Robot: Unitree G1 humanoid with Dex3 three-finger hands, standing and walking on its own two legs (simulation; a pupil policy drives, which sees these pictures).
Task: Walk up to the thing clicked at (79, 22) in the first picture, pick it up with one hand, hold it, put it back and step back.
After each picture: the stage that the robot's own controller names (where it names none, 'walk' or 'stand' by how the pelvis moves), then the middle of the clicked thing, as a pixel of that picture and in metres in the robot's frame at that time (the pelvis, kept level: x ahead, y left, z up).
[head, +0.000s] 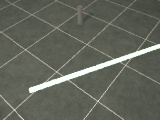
stand; (80, 15) +1.79 +0.12 -0.66
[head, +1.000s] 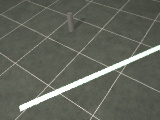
walk; (70, 22) +1.64 +0.34 -0.65
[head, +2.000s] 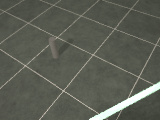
walk; (54, 48) +1.11 +0.42 -0.65
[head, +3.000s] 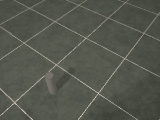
walk; (51, 83) +0.69 +0.31 -0.63
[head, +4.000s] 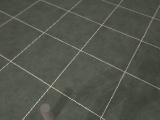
walk; (47, 114) +0.43 +0.25 -0.64
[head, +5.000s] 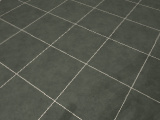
stand; out of the picture +0.36 +0.26 -0.65
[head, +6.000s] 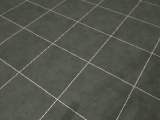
stand; out of the picture +0.35 +0.25 -0.66
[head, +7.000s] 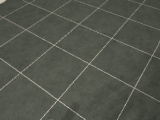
stand; out of the picture +0.37 +0.25 -0.66
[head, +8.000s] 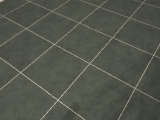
stand; out of the picture +0.36 +0.25 -0.66
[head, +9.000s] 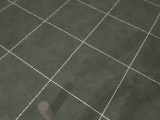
go down; (46, 111) +0.38 +0.25 -0.62
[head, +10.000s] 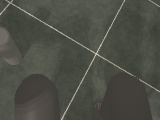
go down; (7, 49) +0.44 +0.29 -0.22
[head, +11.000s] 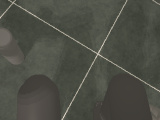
close in; (9, 49) +0.44 +0.29 -0.23
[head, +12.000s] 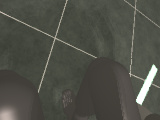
close in; out of the picture +0.42 +0.33 -0.16
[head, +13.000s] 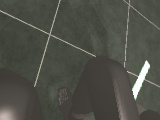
close; out of the picture +0.42 +0.30 -0.15
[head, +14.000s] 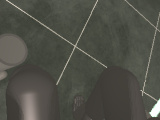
lift; out of the picture +0.33 +0.26 -0.11
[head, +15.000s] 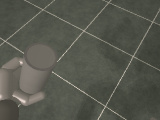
lift; (33, 79) +0.31 +0.17 +0.07
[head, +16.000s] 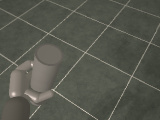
hold; (43, 79) +0.32 +0.15 +0.07
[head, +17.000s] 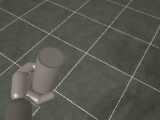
hold; (44, 81) +0.32 +0.15 +0.06
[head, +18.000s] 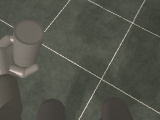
crouch; (26, 54) +0.40 +0.19 -0.01
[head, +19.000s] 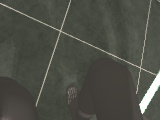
lower; out of the picture +0.44 +0.29 -0.15
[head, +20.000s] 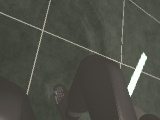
lower; out of the picture +0.43 +0.30 -0.16
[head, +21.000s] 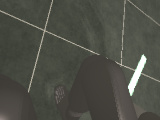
lower; out of the picture +0.43 +0.30 -0.16
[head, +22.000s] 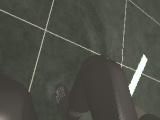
lower; out of the picture +0.43 +0.30 -0.16
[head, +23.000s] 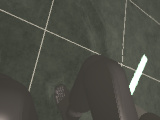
loosen; out of the picture +0.43 +0.30 -0.16
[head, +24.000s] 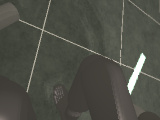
withdraw; out of the picture +0.50 +0.18 -0.25
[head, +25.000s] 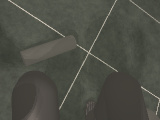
stand; (49, 49) +0.48 +0.12 -0.29
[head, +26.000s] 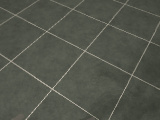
stand; out of the picture +0.35 +0.03 -0.67
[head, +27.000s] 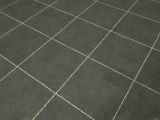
stand; out of the picture +0.33 +0.03 -0.69
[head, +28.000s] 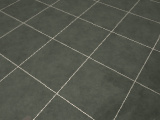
stand; out of the picture +0.30 +0.01 -0.69
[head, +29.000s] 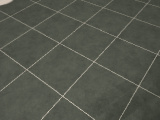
walk; out of the picture +0.28 +0.00 -0.75
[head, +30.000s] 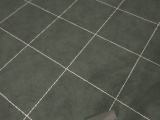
walk; out of the picture +0.35 -0.07 -0.73
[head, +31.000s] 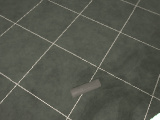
walk; (85, 88) +0.58 -0.02 -0.72
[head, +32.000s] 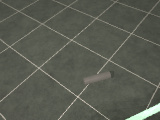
stand; (96, 78) +0.82 -0.04 -0.72
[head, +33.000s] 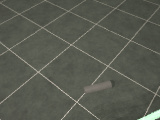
stand; (97, 87) +0.77 -0.08 -0.75
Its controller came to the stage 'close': yes
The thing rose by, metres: 0.71
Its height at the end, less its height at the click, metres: -0.09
